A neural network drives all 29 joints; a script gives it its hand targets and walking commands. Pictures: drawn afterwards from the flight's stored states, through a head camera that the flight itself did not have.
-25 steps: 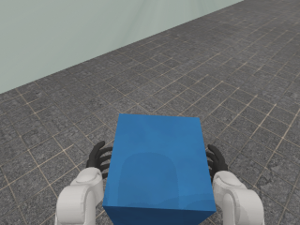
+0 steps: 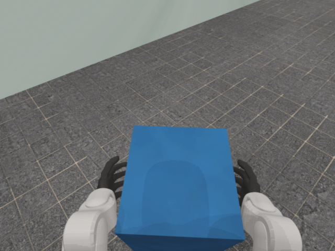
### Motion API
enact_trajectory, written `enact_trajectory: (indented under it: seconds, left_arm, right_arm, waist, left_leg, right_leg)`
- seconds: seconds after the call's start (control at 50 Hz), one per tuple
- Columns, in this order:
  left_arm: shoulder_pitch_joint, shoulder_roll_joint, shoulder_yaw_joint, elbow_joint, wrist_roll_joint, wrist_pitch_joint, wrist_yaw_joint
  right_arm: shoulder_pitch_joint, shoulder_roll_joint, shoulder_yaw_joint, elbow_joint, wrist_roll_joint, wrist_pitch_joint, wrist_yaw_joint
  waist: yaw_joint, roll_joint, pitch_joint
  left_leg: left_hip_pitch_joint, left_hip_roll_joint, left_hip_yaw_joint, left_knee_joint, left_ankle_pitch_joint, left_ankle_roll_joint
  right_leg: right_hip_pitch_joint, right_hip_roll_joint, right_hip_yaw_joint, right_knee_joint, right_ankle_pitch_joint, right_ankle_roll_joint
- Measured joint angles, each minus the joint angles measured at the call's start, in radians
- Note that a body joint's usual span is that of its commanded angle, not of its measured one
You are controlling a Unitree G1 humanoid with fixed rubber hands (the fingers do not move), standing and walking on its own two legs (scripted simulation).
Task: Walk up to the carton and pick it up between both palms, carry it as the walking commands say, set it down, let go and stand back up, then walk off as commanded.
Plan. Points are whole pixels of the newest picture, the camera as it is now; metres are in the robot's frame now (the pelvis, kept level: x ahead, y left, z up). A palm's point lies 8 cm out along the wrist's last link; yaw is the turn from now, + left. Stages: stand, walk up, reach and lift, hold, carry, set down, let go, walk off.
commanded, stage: carry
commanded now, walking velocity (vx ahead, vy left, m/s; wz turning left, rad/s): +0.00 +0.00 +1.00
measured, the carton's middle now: (176, 195) +0.26 -0.02 +0.02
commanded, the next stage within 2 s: none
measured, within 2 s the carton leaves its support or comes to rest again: neither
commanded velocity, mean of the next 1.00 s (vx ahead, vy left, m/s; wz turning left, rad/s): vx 0.00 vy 0.00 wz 1.00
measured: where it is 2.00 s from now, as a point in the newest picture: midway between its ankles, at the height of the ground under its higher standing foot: outside the picture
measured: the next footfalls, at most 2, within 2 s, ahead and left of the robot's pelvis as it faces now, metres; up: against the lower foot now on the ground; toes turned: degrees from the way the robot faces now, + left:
left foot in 0.08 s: +0.12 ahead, +0.09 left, +0.00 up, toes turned +10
right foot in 0.30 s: +0.13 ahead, -0.08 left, +0.00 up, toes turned +31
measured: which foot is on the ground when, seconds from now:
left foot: up 0.00-0.06, down 0.08-0.34, up 0.36-0.54, down 0.56-0.78, up 0.80-0.98, down 1.00-1.00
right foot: down 0.00-0.10, up 0.12-0.28, down 0.30-1.00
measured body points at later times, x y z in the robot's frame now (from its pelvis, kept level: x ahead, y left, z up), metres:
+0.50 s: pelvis +0.03 -0.01 +0.00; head +0.04 -0.01 +0.45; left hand +0.20 +0.21 +0.06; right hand +0.31 -0.06 +0.06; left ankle +0.01 +0.09 -0.69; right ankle +0.05 -0.13 -0.71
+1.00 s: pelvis -0.02 -0.02 +0.00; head -0.01 -0.02 +0.45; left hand +0.02 +0.26 +0.07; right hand +0.26 +0.08 +0.07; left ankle -0.08 +0.07 -0.71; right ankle +0.10 -0.11 -0.72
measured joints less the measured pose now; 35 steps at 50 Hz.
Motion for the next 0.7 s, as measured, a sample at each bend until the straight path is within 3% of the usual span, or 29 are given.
enact_trajectory:
  seconds: [0.06, 0.1, 0.12, 0.16, 0.2, 0.28, 0.32, 0.36, 0.4, 0.46, 0.52, 0.56, 0.58, 0.64, 0.7]
  left_arm:
    - [-0.001, 0.0, 0.005, -0.035, 0.012, -0.001, 0.0]
    - [0.0, 0.0, 0.022, -0.053, 0.015, 0.0, -0.004]
    - [-0.006, 0.0, 0.033, -0.058, 0.017, 0.003, -0.004]
    - [-0.031, 0.003, 0.05, -0.049, 0.018, 0.012, -0.005]
    - [-0.045, 0.004, 0.05, -0.02, 0.013, 0.014, -0.005]
    - [-0.038, 0.003, 0.034, -0.006, 0.004, 0.002, -0.005]
    - [-0.027, 0.002, 0.026, -0.008, 0.003, -0.013, -0.006]
    - [-0.017, 0.0, 0.012, 0.001, 0.005, -0.018, -0.006]
    - [-0.008, 0.0, 0.008, 0.003, 0.003, -0.013, -0.008]
    - [0.009, 0.0, -0.006, -0.011, -0.002, -0.022, -0.008]
    - [0.014, 0.0, -0.011, -0.051, 0.004, -0.023, -0.003]
    - [0.007, 0.0, -0.006, -0.075, 0.01, -0.021, -0.002]
    - [0.001, 0.001, 0.003, -0.078, 0.015, -0.021, -0.002]
    - [-0.014, 0.002, 0.032, -0.069, 0.019, -0.002, -0.001]
    - [-0.028, 0.003, 0.038, -0.046, 0.015, 0.028, -0.001]
  right_arm:
    - [-0.032, -0.003, 0.007, -0.001, 0.0, -0.001, 0.007]
    - [-0.057, -0.004, 0.019, 0.019, 0.001, -0.009, 0.017]
    - [-0.074, -0.005, 0.026, 0.036, -0.004, -0.014, 0.02]
    - [-0.097, -0.005, 0.03, 0.062, -0.014, -0.022, 0.026]
    - [-0.091, -0.005, 0.025, 0.071, -0.023, -0.022, 0.027]
    - [-0.07, -0.004, 0.014, 0.04, -0.021, -0.008, 0.021]
    - [-0.064, -0.004, 0.011, 0.026, -0.02, -0.007, 0.02]
    - [-0.037, -0.003, 0.004, 0.018, -0.016, -0.011, 0.02]
    - [-0.004, 0.0, 0.009, 0.01, -0.016, -0.022, 0.018]
    - [0.007, 0.001, 0.007, -0.025, -0.013, -0.007, 0.009]
    - [-0.007, -0.001, 0.006, -0.045, -0.002, -0.007, 0.012]
    - [-0.03, -0.003, 0.009, -0.046, 0.002, -0.01, 0.015]
    - [-0.046, -0.003, 0.014, -0.029, -0.001, -0.017, 0.018]
    - [-0.079, -0.005, 0.026, 0.026, -0.004, -0.022, 0.021]
    - [-0.071, -0.004, 0.026, 0.043, -0.014, -0.008, 0.021]
  waist:
    - [0.016, -0.018, 0.026]
    - [0.02, -0.028, 0.029]
    - [0.02, -0.031, 0.029]
    - [0.014, -0.026, 0.043]
    - [0.015, -0.018, 0.047]
    - [0.011, 0.034, 0.069]
    - [0.01, 0.078, 0.082]
    - [0.012, 0.119, 0.079]
    - [0.014, 0.082, 0.071]
    - [-0.001, 0.039, 0.064]
    - [0.008, 0.003, 0.048]
    - [0.009, -0.009, 0.033]
    - [0.012, -0.021, 0.027]
    - [0.028, 0.002, 0.02]
    - [0.044, 0.02, 0.025]
  left_leg:
    - [-0.022, -0.018, 0.047, -0.121, 0.138, 0.019]
    - [-0.026, -0.029, 0.053, -0.134, 0.215, 0.076]
    - [-0.041, -0.032, 0.049, -0.103, 0.187, 0.095]
    - [-0.063, -0.041, 0.023, -0.072, 0.158, 0.107]
    - [-0.07, -0.059, -0.006, -0.085, 0.165, 0.098]
    - [-0.089, -0.082, -0.071, -0.096, 0.192, 0.096]
    - [-0.099, -0.08, -0.114, -0.082, 0.194, 0.088]
    - [-0.107, -0.069, -0.149, -0.059, 0.169, 0.069]
    - [-0.118, -0.054, -0.095, 0.026, 0.044, 0.034]
    - [-0.118, -0.01, -0.039, 0.103, -0.013, 0.008]
    - [-0.053, 0.021, -0.022, -0.01, 0.013, 0.005]
    - [-0.001, 0.022, -0.02, -0.126, 0.152, 0.014]
    - [-0.013, 0.007, -0.02, -0.111, 0.173, 0.026]
    - [-0.048, -0.001, -0.059, -0.055, 0.123, 0.043]
    - [-0.062, -0.028, -0.107, -0.069, 0.149, 0.035]
  right_leg:
    - [0.025, -0.026, -0.033, 0.047, -0.043, 0.015]
    - [-0.01, -0.056, -0.046, 0.173, -0.032, 0.052]
    - [-0.058, -0.054, -0.018, 0.269, -0.024, 0.089]
    - [-0.157, -0.015, 0.073, 0.433, -0.096, 0.126]
    - [-0.226, 0.001, 0.136, 0.452, -0.101, 0.143]
    - [-0.268, -0.011, 0.184, 0.221, -0.011, 0.152]
    - [-0.247, -0.006, 0.148, 0.136, 0.131, 0.119]
    - [-0.214, 0.003, 0.09, 0.093, 0.153, 0.072]
    - [-0.195, -0.036, 0.058, 0.09, 0.131, 0.058]
    - [-0.157, -0.1, -0.017, 0.076, 0.114, 0.066]
    - [-0.15, -0.154, -0.063, 0.097, 0.096, 0.082]
    - [-0.16, -0.19, -0.082, 0.15, 0.066, 0.097]
    - [-0.18, -0.202, -0.057, 0.191, 0.061, 0.112]
    - [-0.24, -0.124, 0.065, 0.3, -0.079, 0.153]
    - [-0.269, -0.071, 0.114, 0.292, -0.044, 0.168]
